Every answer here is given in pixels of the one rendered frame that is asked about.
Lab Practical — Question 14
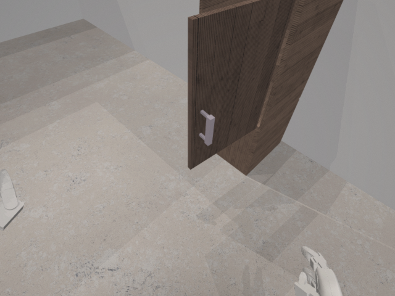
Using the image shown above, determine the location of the robot right hand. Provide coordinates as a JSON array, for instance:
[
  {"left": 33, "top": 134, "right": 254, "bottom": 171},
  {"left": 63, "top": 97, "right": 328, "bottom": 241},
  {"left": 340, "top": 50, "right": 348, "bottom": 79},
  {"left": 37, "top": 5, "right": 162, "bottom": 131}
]
[{"left": 294, "top": 246, "right": 343, "bottom": 296}]

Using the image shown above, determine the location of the robot left hand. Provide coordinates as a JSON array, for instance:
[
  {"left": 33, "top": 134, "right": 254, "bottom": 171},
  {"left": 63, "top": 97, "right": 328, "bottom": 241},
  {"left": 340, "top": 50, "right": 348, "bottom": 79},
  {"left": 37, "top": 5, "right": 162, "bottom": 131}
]
[{"left": 0, "top": 169, "right": 24, "bottom": 231}]

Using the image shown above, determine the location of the handle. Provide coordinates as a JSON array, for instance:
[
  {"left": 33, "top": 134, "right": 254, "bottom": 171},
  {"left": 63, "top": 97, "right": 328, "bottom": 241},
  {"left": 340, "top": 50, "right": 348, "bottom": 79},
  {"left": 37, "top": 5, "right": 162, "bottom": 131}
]
[{"left": 199, "top": 110, "right": 215, "bottom": 146}]

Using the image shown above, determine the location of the cupboard door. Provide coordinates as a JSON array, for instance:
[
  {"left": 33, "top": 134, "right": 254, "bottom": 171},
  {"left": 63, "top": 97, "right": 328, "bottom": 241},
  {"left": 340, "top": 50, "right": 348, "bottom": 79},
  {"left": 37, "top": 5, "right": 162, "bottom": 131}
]
[{"left": 188, "top": 0, "right": 296, "bottom": 170}]

